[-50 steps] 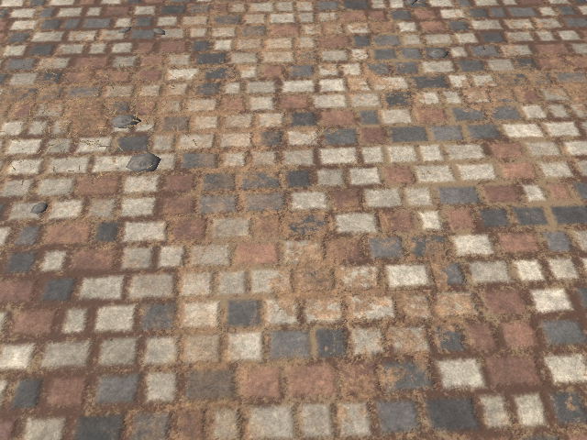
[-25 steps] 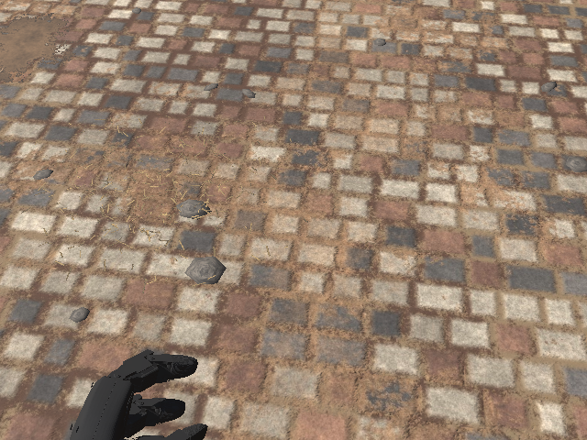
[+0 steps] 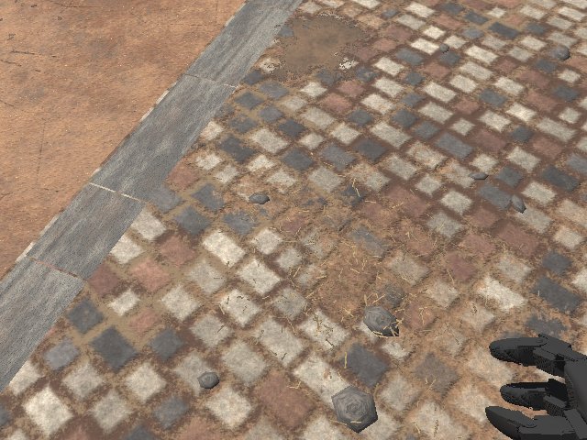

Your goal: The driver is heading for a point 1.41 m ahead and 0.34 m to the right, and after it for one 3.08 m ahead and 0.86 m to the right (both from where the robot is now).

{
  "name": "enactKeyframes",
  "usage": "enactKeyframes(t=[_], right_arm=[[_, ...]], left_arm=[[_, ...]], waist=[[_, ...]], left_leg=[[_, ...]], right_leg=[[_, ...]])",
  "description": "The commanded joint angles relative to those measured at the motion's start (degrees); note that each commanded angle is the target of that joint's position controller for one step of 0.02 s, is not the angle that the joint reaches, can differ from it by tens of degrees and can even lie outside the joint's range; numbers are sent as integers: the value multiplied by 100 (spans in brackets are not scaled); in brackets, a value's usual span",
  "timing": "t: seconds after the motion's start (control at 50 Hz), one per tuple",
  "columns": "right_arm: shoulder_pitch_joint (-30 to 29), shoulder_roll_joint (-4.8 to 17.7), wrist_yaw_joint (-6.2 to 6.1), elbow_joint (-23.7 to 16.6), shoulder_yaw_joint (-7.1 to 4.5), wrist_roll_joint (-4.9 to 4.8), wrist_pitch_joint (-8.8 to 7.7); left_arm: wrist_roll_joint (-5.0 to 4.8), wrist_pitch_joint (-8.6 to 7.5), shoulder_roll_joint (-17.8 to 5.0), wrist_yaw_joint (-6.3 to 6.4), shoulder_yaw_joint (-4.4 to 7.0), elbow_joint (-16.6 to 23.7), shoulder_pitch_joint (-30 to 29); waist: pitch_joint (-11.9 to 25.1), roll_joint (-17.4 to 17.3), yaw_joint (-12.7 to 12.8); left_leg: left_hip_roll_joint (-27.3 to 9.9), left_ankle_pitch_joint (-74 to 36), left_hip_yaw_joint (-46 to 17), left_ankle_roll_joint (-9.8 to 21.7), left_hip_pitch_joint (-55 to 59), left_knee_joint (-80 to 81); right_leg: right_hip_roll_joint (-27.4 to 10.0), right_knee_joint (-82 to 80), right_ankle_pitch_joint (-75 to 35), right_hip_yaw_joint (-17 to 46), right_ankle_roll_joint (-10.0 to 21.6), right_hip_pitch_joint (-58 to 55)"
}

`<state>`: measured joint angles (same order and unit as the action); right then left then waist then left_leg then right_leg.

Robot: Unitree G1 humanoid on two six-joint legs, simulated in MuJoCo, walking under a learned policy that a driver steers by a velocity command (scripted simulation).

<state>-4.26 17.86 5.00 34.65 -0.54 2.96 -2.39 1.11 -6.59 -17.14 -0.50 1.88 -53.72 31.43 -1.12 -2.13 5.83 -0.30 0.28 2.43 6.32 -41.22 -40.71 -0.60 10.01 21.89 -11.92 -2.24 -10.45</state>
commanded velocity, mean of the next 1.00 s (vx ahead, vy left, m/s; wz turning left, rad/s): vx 0.26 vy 0.00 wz -0.46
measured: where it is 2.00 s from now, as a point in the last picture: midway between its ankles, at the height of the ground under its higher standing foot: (422, 222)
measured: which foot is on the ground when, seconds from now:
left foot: up 0.00-0.04, down 0.06-0.52, up 0.54-0.96, down 0.98-1.00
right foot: down 0.00-0.06, up 0.08-0.50, down 0.52-0.96, up 0.98-1.00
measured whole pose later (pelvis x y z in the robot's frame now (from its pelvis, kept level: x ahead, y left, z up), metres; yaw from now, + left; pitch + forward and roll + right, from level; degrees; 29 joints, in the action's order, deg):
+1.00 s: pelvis +0.38 -0.04 +0.00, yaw -32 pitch +3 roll +0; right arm 15.9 17.0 1.0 47.2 -3.7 1.9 -4.1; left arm 0.9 0.7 -16.2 0.6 3.6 -32.2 11.7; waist 4.8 2.1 -3.2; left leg 0.6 23.7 -0.4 1.6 -16.2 -32.2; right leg 5.0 42.3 22.2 7.9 3.3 25.8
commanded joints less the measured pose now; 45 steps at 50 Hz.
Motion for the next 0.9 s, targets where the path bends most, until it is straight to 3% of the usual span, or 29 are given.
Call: enactKeyframes(t=[0.02,0.04,0.06,0.08,0.1,0.12,0.14,0.16,0.2,0.24,0.32,0.36,0.42,0.48,0.5,0.52,0.54,0.56,0.58,0.6,0.62,0.64,0.68,0.74,0.76,0.78,0.82,0.86,0.9], right_arm=[[1623,287,-66,391,-42,118,-131],[1945,706,-189,208,-330,-393,-153],[2519,1164,-318,461,-415,-375,-102],[2306,1463,-440,341,-349,-125,-76],[2571,1086,-426,291,-321,-47,-50],[2320,1009,-393,345,-364,-105,-41],[1795,757,-363,439,-316,-278,-140],[1453,399,-372,442,-215,-333,-225],[1136,208,-332,506,-196,-227,-306],[859,273,-385,565,-251,-162,-314],[624,302,-645,634,-285,-162,-188],[691,372,-727,703,-308,-208,-98],[772,547,-752,794,-387,-309,49],[692,652,-775,785,-469,-460,161],[643,614,-787,773,-478,-510,184],[869,552,-767,793,-477,-459,194],[1044,188,-697,591,-372,-152,172],[1120,264,-607,431,-336,-140,144],[1017,527,-544,508,-389,-278,105],[750,525,-548,451,-404,-335,95],[648,438,-599,509,-407,-284,122],[587,482,-647,490,-428,-241,156],[572,330,-629,526,-412,-284,195],[774,212,-657,708,-376,-337,225],[854,220,-644,737,-369,-337,235],[871,223,-614,732,-369,-347,240],[935,304,-536,702,-395,-355,167],[1006,309,-471,709,-399,-345,6],[1245,283,-431,769,-402,-358,-158]], left_arm=[[-72,-53,-1159,104,156,439,-661],[-409,-3,-1743,195,311,579,-1017],[-280,7,-1413,248,229,749,-1082],[-7,-35,-443,140,-44,705,92],[-246,-101,-750,72,10,431,392],[-486,-60,-919,71,89,641,-170],[-456,8,-802,132,89,779,-661],[-406,117,-692,212,123,719,-824],[-327,350,-500,258,171,582,-534],[-296,465,-247,284,187,721,-529],[-223,478,-163,209,220,1104,-1106],[-201,489,-147,95,228,1277,-1434],[-195,570,-307,-88,298,1574,-1741],[-188,619,-502,-205,416,1741,-1553],[-181,600,-571,-191,480,1679,-1182],[-149,563,-907,-109,631,1569,-627],[-122,548,-1610,25,788,1673,-660],[104,496,-1629,7,731,1952,-799],[51,466,-1447,-56,701,2149,-1154],[-95,470,-1239,-29,663,2215,-1473],[-248,531,-1034,25,610,2254,-1742],[-295,607,-914,111,575,2329,-1956],[-196,729,-887,220,590,2467,-2055],[-122,788,-919,337,606,2502,-1933],[-150,806,-856,360,582,2493,-1897],[-174,814,-834,362,558,2510,-1925],[-138,778,-898,310,525,2504,-1900],[-105,710,-827,245,467,2434,-1795],[-127,639,-790,192,417,2439,-1924]], waist=[[288,785,-1264],[806,992,-1813],[1348,398,-1900],[2489,-1379,-998],[3694,-372,-1395],[3002,-35,-1294],[1784,441,-970],[1209,537,-740],[678,261,-380],[485,-109,-208],[500,-287,-294],[532,-273,-453],[423,-254,-548],[370,-255,-391],[486,-144,-190],[667,412,21],[722,2063,-329],[1869,2181,-450],[2054,1219,-314],[1609,702,-404],[1112,250,-556],[948,311,-654],[884,592,-706],[1168,723,-608],[1337,730,-578],[1307,930,-543],[1102,1418,-487],[846,1411,-452],[576,1355,-584]], left_leg=[[771,-122,392,231,3098,685],[365,-982,-204,379,3959,1179],[-360,-2628,-1028,479,5249,1142],[-2149,-6680,-3053,1408,7327,295],[-2702,-6997,-3543,2062,7575,341],[-2446,-5403,-2904,1940,6670,897],[-1994,-4114,-2261,1528,5397,1360],[-1748,-3420,-1873,1290,4538,1708],[-1508,-3464,-1141,1036,3148,2247],[-1420,-3444,-535,985,2504,2530],[-1106,-2682,459,670,2601,2578],[-1174,-2337,622,604,2920,2494],[-1462,-1928,634,491,3445,2175],[-1615,-2346,678,228,3678,1327],[-1442,-2583,848,21,3586,636],[-1029,-1979,937,-332,3065,-552],[-113,2264,958,-840,1413,-2282],[771,3962,-315,-999,268,-3782],[463,3649,-1054,-846,168,-3957],[327,3154,-1064,-771,95,-3712],[162,2816,-1033,-788,75,-3225],[83,2558,-1043,-799,323,-2691],[268,2260,-927,-882,771,-1824],[262,2067,-870,-1057,1103,-1178],[200,1876,-832,-1062,1311,-968],[176,1768,-709,-1049,1486,-778],[168,1909,-485,-992,1722,-557],[110,2103,-352,-865,1904,-278],[21,2093,-224,-658,2178,83]], right_leg=[[-1103,1603,-7369,138,571,1462],[-1138,2621,-7503,361,400,1551],[-658,4494,-4574,291,161,2382],[185,7188,1393,714,-82,4271],[310,7941,1828,2595,-27,4478],[46,7686,1436,2451,-22,4722],[-303,6880,1013,2020,-53,4920],[-505,6484,720,1864,-114,4825],[-588,6158,300,1755,-195,3971],[-556,5894,-94,1552,-305,3884],[-572,4410,-1765,1249,-225,3936],[-532,3757,-2282,1132,-123,3885],[-517,3199,-2002,1026,95,4019],[-252,2773,-1270,738,430,3764],[-22,2314,-1502,608,619,3237],[52,1805,-2949,1012,934,2287],[-1091,1833,-6368,2949,1625,1232],[-1917,1352,-5457,5201,2787,241],[-1861,1141,-4442,4940,2562,311],[-1547,1093,-3605,4447,2218,767],[-1268,1021,-3014,4013,1892,1352],[-1057,959,-2607,3768,1712,1840],[-687,896,-2328,3577,1488,2172],[-753,1066,-2669,3420,1454,2113],[-667,951,-1443,3394,1414,2235],[-588,763,-43,3443,1372,2476],[-660,481,1405,3720,1385,2848],[-766,481,1789,3797,1396,3013],[-834,568,1907,3754,1373,3241]])
Velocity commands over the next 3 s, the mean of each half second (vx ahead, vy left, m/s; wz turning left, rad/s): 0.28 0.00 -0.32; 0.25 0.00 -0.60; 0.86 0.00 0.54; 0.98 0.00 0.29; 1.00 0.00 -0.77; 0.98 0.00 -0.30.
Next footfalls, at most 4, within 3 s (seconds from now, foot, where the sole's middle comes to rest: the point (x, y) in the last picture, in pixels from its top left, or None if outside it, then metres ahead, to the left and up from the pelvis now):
0.06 left None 0.25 0.07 -0.76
0.52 right None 0.39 -0.16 -0.76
0.98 left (315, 438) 0.46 0.05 -0.76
1.30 right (457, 425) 0.52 -0.26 -0.76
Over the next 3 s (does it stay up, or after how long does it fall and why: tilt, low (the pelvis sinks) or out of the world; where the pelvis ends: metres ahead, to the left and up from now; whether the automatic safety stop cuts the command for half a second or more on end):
stays up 1.96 -0.40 -0.01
